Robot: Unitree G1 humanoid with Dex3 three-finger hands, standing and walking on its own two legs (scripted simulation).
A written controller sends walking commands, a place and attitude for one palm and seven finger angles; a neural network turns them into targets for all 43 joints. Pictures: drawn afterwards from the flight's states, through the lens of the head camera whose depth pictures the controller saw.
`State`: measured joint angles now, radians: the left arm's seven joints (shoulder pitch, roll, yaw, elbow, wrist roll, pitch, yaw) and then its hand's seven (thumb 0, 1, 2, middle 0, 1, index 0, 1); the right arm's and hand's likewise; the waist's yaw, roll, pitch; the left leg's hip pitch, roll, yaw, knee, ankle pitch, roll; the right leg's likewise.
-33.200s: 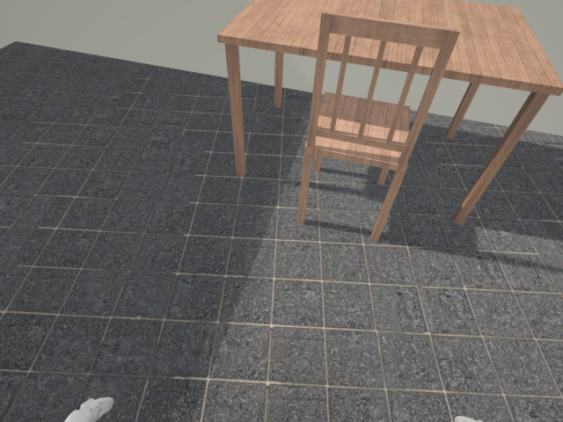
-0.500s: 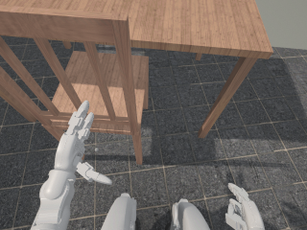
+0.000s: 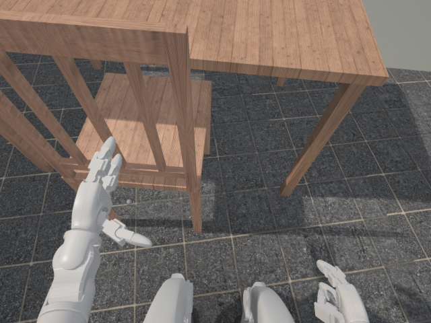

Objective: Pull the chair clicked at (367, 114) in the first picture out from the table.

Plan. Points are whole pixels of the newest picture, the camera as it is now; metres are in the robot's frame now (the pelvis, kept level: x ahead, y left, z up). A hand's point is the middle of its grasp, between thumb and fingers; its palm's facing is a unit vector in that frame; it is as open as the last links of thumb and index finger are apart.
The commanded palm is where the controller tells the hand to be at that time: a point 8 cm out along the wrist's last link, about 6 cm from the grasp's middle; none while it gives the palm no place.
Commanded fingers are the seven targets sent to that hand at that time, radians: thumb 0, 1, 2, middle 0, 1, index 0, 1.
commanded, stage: aim the fingers beside a spindle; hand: left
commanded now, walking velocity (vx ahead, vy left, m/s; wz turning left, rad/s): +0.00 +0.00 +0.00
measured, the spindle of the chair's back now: (99, 124) +0.47 +0.25 +0.04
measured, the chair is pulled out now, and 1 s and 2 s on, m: -0.01 -0.01 -0.01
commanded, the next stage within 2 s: none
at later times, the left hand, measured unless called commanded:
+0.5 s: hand (147, 209) +0.30 +0.13 +0.04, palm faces -0.12 -0.99 -0.02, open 16.9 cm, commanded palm +0.30 +0.21 +0.03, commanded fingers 0.00 -0.50 0.30 -0.06 -0.08 -0.06 -0.08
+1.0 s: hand (135, 207) +0.31 +0.16 +0.01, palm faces -0.03 -1.00 -0.04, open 16.9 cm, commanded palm +0.29 +0.21 +0.03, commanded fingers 0.00 -0.50 0.30 -0.06 -0.08 -0.06 -0.08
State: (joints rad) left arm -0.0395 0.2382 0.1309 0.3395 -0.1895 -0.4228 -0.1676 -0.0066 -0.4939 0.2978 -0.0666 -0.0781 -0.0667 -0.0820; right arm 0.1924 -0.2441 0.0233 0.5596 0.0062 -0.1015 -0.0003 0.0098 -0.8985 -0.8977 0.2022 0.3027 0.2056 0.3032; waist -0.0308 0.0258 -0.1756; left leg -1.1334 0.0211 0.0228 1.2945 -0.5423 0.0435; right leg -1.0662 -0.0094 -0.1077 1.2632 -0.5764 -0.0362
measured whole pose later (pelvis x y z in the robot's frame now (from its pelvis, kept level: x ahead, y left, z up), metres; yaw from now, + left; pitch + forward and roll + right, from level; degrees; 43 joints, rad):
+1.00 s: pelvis +0.00 -0.01 +0.00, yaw +0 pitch +21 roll -2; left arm -0.04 0.24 0.16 0.37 -0.21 -0.40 -0.20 -0.01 -0.49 0.30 -0.07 -0.08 -0.07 -0.08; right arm 0.18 -0.24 0.02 0.55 0.01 -0.10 -0.01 0.01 -0.90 -0.90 0.20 0.30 0.21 0.30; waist -0.04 0.02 -0.17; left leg -1.14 0.03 0.01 1.31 -0.54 0.02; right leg -1.08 0.00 -0.11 1.28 -0.58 -0.06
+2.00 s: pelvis +0.00 +0.00 +0.00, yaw +0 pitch +22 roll -3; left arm -0.01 0.22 0.09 0.32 -0.21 -0.34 -0.20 -0.01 -0.49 0.30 -0.06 -0.08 -0.06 -0.08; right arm 0.19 -0.24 0.03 0.54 0.01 -0.09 -0.01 0.01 -0.90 -0.90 0.20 0.30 0.21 0.30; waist -0.04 0.03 -0.16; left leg -1.14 0.02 0.02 1.30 -0.54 0.05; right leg -1.07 -0.01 -0.11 1.26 -0.57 -0.03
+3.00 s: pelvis +0.00 -0.01 +0.00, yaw -1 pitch +23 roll -2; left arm -0.23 0.23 0.14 0.48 -0.19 -0.39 -0.19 -0.01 -0.49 0.30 -0.06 -0.08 -0.06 -0.08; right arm 0.22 -0.25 0.01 0.59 0.00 -0.08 -0.01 0.01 -0.90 -0.90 0.20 0.30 0.21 0.30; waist -0.07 0.03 -0.16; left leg -1.15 0.03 0.03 1.29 -0.53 0.03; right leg -1.09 0.01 -0.10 1.26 -0.56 -0.04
